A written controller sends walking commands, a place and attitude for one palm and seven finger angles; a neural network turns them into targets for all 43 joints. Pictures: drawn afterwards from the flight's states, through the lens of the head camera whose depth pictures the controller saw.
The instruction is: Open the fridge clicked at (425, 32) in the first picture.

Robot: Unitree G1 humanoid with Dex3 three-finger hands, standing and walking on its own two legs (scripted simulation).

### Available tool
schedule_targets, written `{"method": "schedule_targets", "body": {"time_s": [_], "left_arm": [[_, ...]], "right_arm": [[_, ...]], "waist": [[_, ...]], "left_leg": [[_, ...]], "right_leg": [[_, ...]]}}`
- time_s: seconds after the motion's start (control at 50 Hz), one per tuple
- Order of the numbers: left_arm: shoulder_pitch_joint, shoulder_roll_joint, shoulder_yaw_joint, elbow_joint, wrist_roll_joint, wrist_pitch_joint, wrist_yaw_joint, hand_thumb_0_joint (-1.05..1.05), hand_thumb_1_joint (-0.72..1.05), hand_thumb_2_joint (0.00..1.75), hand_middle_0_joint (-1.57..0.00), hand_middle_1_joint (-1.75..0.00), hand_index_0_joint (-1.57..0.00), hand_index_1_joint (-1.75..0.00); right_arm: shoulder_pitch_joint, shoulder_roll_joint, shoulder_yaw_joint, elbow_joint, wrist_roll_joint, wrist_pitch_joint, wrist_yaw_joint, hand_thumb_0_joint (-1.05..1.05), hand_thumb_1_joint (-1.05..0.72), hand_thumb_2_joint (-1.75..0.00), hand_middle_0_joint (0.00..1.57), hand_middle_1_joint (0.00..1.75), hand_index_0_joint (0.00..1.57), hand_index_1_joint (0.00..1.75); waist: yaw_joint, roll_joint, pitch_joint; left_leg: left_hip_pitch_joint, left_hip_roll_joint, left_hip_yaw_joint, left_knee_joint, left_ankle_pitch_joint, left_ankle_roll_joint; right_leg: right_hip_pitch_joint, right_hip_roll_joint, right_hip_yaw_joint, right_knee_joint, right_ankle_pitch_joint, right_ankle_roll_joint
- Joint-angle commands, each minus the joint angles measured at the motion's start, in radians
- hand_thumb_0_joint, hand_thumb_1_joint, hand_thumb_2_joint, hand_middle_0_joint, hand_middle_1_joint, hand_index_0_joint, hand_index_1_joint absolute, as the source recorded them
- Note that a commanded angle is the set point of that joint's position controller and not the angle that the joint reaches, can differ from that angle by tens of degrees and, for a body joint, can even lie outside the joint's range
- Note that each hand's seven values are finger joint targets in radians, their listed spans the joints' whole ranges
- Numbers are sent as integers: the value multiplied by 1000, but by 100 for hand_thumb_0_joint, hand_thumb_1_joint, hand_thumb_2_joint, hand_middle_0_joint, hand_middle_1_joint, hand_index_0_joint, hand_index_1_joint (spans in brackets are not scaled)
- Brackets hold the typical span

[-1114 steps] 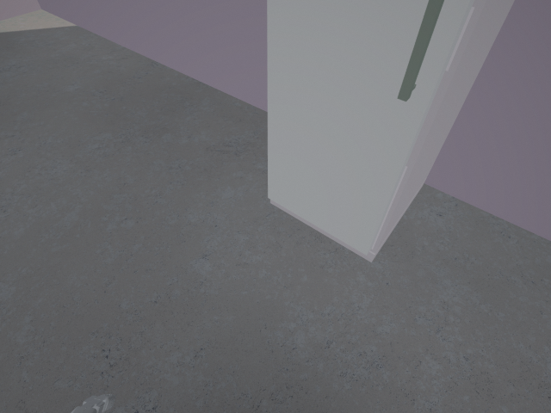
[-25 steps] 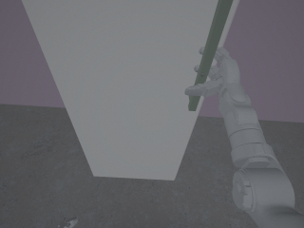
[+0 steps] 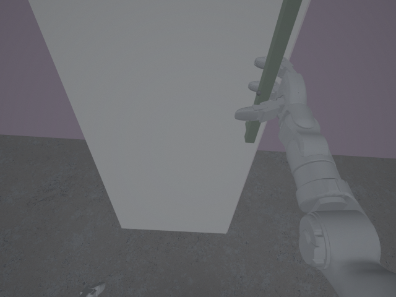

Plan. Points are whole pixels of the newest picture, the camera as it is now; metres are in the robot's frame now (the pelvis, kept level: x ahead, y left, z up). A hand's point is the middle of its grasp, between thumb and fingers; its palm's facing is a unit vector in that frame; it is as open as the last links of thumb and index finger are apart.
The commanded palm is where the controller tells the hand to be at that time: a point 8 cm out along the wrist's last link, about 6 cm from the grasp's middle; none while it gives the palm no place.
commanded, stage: grip the handle and tug to test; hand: right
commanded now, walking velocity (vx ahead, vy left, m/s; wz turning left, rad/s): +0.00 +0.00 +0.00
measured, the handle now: (269, 60) +0.52 -0.07 +0.25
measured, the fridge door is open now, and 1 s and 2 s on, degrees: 0 0 1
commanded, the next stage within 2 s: pull the door a little, standing still in 1.46 s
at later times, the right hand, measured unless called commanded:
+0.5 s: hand (263, 93) +0.46 -0.06 +0.21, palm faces -0.08 +1.00 +0.02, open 9.3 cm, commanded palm +0.43 -0.12 +0.21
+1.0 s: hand (262, 93) +0.46 -0.06 +0.21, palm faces -0.09 +1.00 +0.04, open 6.4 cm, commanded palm +0.44 -0.12 +0.21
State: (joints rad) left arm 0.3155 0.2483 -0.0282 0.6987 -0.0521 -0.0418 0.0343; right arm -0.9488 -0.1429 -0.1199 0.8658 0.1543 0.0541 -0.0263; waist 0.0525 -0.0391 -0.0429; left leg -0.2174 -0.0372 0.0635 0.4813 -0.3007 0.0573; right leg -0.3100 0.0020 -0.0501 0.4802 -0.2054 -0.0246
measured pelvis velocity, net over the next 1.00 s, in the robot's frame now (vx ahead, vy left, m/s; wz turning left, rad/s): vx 0.01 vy -0.01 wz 0.03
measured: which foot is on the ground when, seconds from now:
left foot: down 0.00-1.00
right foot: down 0.00-1.00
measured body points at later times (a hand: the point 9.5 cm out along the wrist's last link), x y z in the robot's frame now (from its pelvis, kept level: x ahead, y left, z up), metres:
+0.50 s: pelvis +0.00 +0.00 +0.00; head +0.00 +0.01 +0.45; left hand +0.09 +0.25 -0.12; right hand +0.45 -0.12 +0.21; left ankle -0.03 +0.08 -0.74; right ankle +0.03 -0.11 -0.74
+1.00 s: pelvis +0.01 -0.01 +0.00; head +0.01 +0.01 +0.45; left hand +0.11 +0.25 -0.11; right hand +0.46 -0.12 +0.21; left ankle -0.03 +0.08 -0.74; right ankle +0.03 -0.11 -0.74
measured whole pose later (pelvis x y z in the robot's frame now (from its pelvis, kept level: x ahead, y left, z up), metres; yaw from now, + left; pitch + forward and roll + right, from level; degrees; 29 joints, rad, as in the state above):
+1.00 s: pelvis +0.01 -0.01 +0.00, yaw +2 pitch +1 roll +0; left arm 0.29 0.25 -0.02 0.66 -0.05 0.01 0.05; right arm -0.84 -0.14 -0.15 0.69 0.15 0.15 -0.02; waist 0.06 -0.03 -0.05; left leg -0.16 -0.04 0.03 0.43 -0.29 0.05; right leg -0.25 0.00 -0.08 0.44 -0.21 -0.03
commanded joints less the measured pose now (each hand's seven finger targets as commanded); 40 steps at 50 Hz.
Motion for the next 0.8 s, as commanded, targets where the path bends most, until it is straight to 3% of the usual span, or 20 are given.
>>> {"method": "schedule_targets", "body": {"time_s": [0.0,0.04,0.06,0.1,0.16,0.2,0.22,0.32,0.4,0.46,0.5,0.52,0.56,0.6,0.62,0.68,0.7,0.72,0.74,0.78], "left_arm": [[-26,122,44,-121,1,-46,7,0,90,90,-20,-30,-20,-30],[-34,119,43,-123,-2,-47,7,0,90,90,-20,-30,-20,-30],[-31,116,42,-123,-2,-50,6,0,90,90,-20,-30,-20,-30],[-28,122,47,-120,-2,-48,8,0,90,90,-20,-30,-20,-30],[-34,117,44,-117,-5,-51,9,0,90,90,-20,-30,-20,-30],[-25,125,46,-117,0,-50,12,0,90,90,-20,-30,-20,-30],[-33,124,43,-117,-2,-50,14,0,90,90,-20,-30,-20,-30],[-34,120,41,-118,-3,-54,13,0,90,90,-20,-30,-20,-30],[-30,123,45,-121,-1,-52,13,0,90,90,-20,-30,-20,-30],[-35,123,42,-121,-2,-51,13,0,90,90,-20,-30,-20,-30],[-35,128,44,-127,1,-48,14,0,90,90,-20,-30,-20,-30],[-41,126,43,-130,-1,-47,14,0,90,90,-20,-30,-20,-30],[-42,121,40,-131,-1,-43,15,0,90,90,-20,-30,-20,-30],[-38,127,45,-137,2,-37,17,0,90,90,-20,-30,-20,-30],[-46,126,41,-142,1,-35,16,0,90,90,-20,-30,-20,-30],[-54,118,43,-152,-2,-30,13,0,90,90,-20,-30,-20,-30],[-52,123,47,-157,2,-25,15,0,90,90,-20,-30,-20,-30],[-64,122,43,-161,-2,-20,15,0,90,90,-20,-30,-20,-30],[-67,118,43,-164,-1,-18,14,0,90,90,-20,-30,-20,-30],[-69,118,44,-164,-1,-13,16,0,90,90,-20,-30,-20,-30]], "right_arm": [[-516,-172,-42,-240,-1,-72,6,0,50,-30,30,120,30,120],[-533,-170,-34,-271,-7,-71,7,0,45,-32,30,121,30,121],[-531,-142,-15,-272,-6,-67,8,0,41,-34,31,121,31,121],[-493,-165,-34,-259,-6,-59,4,0,31,-38,32,123,32,123],[-535,-139,-9,-280,-4,-51,4,0,17,-44,33,125,33,125],[-508,-177,-47,-265,1,-47,-1,0,8,-48,35,126,35,126],[-531,-197,-58,-279,-2,-49,-2,0,3,-50,35,127,35,127],[-536,-153,-17,-254,-5,-54,5,0,-20,-60,38,130,38,130],[-521,-171,-36,-275,2,-61,14,0,-39,-68,40,133,40,133],[-524,-179,-45,-275,9,-58,17,0,-53,-74,41,135,41,135],[-476,-192,-63,-255,10,-56,17,0,-62,-78,42,136,42,136],[-484,-218,-86,-279,8,-58,15,0,-67,-80,43,137,43,137],[-479,-208,-73,-280,2,-52,19,0,-76,-84,44,138,44,138],[-429,-235,-100,-277,2,-49,18,0,-85,-88,44,139,44,139],[-439,-251,-113,-302,0,-48,18,0,-90,-90,45,140,45,140],[-420,-222,-89,-358,-2,-35,23,0,-90,-90,45,140,45,140],[-378,-250,-122,-357,1,-31,18,0,-90,-90,45,140,45,140],[-378,-260,-126,-373,-3,-26,17,0,-90,-90,45,140,45,140],[-392,-220,-93,-396,-2,-20,17,0,-90,-90,45,140,45,140],[-367,-232,-106,-409,-3,-4,14,0,-90,-90,45,140,45,140]], "waist": [[-3,136,-314],[-4,102,-321],[-3,105,-314],[-6,127,-302],[3,89,-289],[-5,127,-300],[-6,110,-301],[8,107,-276],[-3,92,-326],[1,120,-317],[-12,143,-310],[-16,114,-322],[-14,98,-309],[-26,142,-315],[-27,119,-327],[-31,84,-341],[-43,132,-344],[-44,109,-338],[-35,111,-335],[-42,112,-335]], "left_leg": [[16,16,-59,-72,406,-47],[10,15,-62,-71,400,-44],[2,12,-57,-71,402,-43],[12,13,-56,-79,387,-45],[-18,10,-58,-83,369,-43],[12,12,-58,-89,371,-47],[13,14,-63,-85,384,-45],[-21,12,-61,-91,347,-46],[16,15,-56,-80,389,-41],[10,11,-59,-81,397,-44],[28,13,-55,-81,399,-45],[31,14,-61,-78,415,-44],[31,15,-62,-79,423,-43],[60,17,-60,-81,436,-46],[67,19,-68,-77,468,-47],[74,16,-62,-70,501,-42],[102,18,-58,-72,512,-45],[100,19,-63,-73,513,-44],[95,16,-61,-74,519,-45],[100,16,-61,-75,525,-44]], "right_leg": [[220,18,49,-7,212,-44],[228,17,47,-15,204,-41],[235,15,48,-14,211,-41],[226,14,45,-14,207,-42],[242,11,48,-19,194,-40],[224,15,45,-20,194,-43],[225,14,46,-23,198,-42],[228,13,49,-22,173,-42],[247,15,49,-15,220,-41],[244,12,49,-18,214,-40],[225,13,46,-21,216,-42],[232,14,42,-20,224,-42],[226,15,39,-19,225,-40],[213,13,39,-19,241,-43],[217,14,34,-21,250,-44],[243,12,32,-17,288,-39],[230,13,31,-16,298,-42],[229,12,29,-24,292,-41],[239,13,28,-24,298,-42],[243,10,28,-25,305,-39]]}}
